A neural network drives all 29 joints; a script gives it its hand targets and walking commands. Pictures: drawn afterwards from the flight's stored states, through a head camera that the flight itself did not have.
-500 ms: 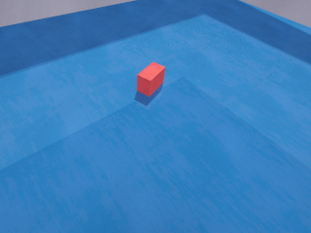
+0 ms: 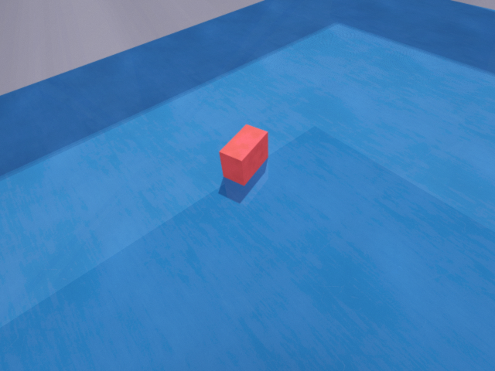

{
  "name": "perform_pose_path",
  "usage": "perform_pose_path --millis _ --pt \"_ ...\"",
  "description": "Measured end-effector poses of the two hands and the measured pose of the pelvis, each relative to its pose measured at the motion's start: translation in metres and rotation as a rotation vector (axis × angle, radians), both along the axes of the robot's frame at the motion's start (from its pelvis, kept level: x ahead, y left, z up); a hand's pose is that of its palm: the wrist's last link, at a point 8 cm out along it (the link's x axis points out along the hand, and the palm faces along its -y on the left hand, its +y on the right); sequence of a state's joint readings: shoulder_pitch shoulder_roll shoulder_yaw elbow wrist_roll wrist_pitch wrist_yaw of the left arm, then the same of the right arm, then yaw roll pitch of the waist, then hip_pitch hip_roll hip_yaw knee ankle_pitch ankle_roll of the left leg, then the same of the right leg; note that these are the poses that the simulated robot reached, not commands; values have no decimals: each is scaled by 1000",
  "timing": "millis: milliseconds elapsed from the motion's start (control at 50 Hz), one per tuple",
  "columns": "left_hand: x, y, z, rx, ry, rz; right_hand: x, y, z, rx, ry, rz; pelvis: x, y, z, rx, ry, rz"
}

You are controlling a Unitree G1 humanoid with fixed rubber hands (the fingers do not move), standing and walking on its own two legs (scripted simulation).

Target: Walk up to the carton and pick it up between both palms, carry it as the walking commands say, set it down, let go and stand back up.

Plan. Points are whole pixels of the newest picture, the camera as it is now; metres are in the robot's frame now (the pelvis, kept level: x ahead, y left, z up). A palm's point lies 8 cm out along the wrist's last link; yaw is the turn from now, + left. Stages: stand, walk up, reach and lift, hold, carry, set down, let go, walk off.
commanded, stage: walk up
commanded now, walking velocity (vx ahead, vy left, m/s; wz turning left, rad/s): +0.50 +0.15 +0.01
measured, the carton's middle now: (245, 154) +1.31 +0.05 -0.68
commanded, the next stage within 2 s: none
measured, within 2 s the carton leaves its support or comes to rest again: neither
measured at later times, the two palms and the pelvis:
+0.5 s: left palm (108, 317) +0.28 +0.31 -0.14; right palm (371, 303) +0.27 -0.20 -0.10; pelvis +0.24 +0.06 +0.01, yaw +0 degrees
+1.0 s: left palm (158, 220) +0.49 +0.24 -0.11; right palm (367, 210) +0.51 -0.27 -0.14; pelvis +0.46 -0.02 +0.01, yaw +0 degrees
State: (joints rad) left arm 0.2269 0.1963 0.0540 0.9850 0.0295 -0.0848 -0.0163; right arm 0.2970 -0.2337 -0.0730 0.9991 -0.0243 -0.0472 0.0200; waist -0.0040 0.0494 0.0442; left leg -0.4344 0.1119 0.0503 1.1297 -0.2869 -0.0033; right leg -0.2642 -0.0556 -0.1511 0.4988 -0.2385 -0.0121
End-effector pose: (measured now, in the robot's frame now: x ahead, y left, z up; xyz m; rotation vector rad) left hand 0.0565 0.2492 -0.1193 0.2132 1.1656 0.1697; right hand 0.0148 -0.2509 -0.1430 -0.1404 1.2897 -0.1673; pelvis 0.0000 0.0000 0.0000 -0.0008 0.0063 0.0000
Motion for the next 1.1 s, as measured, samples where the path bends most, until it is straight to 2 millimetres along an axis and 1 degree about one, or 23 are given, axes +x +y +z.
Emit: perform_pose_path --millis 40,100,160,200,240,300,320,340,380,440,480,540,580,620,660,720,780,820,860,900,960,1040,1100 --pt "-23 5 3 11 72 54 58 0 7 3 -74 51 17 0 4 1 -3 1" --pt "-51 7 6 11 179 121 134 8 19 11 -166 116 44 4 8 3 -2 1" --pt "-65 6 6 -6 270 176 200 27 28 28 -237 176 71 11 9 2 -2 5" --pt "-64 8 5 -23 313 205 240 44 33 39 -273 212 91 19 8 0 -2 6" --pt "-55 12 -1 -46 345 226 278 62 36 41 -305 243 113 28 4 -5 -1 10" --pt "-29 23 -19 -81 385 236 328 81 35 7 -356 266 151 46 -9 -16 2 7" --pt "-16 29 -26 -89 391 227 338 84 33 -15 -369 263 162 52 -14 -17 3 3" --pt "2 34 -31 -95 383 218 341 84 32 -32 -365 250 171 56 -15 -16 5 0" --pt "51 45 -35 -97 319 189 330 77 33 -64 -311 208 189 61 -11 -23 3 -9" --pt "139 58 -33 -97 190 108 294 59 39 -114 -189 110 215 63 0 -32 -2 -12" --pt "196 62 -28 -99 111 53 266 50 44 -133 -108 45 231 62 7 -38 -5 -8" --pt "272 60 -17 -102 15 -13 228 44 49 -141 9 -30 255 59 13 -44 -8 -2" --pt "314 52 -10 -108 -35 -52 208 45 51 -131 86 -69 271 54 16 -45 -7 -1" --pt "353 39 -4 -121 -76 -92 195 47 51 -114 149 -103 286 48 17 -44 -5 -2" --pt "388 23 2 -132 -108 -129 191 48 50 -93 194 -132 303 41 16 -40 -3 -3" --pt "438 -4 7 -135 -146 -182 200 44 41 -48 235 -165 330 27 13 -27 0 -5" --pt "485 -27 9 -102 -188 -211 227 28 24 -16 252 -169 364 8 3 -8 5 -1" --pt "507 -35 4 -66 -224 -195 253 13 8 -4 258 -143 385 -6 -10 13 9 8" --pt "503 -36 1 -39 -193 -153 296 -2 -2 -2 221 -118 402 -13 -11 9 10 7" --pt "486 -30 2 -12 -125 -99 351 -13 -5 2 144 -78 419 -16 -6 11 9 9" --pt "454 -18 7 18 -14 -8 437 -22 -1 8 27 -2 445 -20 2 13 9 7" --pt "412 -11 11 33 130 96 540 -21 11 13 -93 85 479 -20 9 18 8 9" --pt "389 -11 13 26 230 159 606 -8 19 26 -159 142 505 -16 11 19 6 11"
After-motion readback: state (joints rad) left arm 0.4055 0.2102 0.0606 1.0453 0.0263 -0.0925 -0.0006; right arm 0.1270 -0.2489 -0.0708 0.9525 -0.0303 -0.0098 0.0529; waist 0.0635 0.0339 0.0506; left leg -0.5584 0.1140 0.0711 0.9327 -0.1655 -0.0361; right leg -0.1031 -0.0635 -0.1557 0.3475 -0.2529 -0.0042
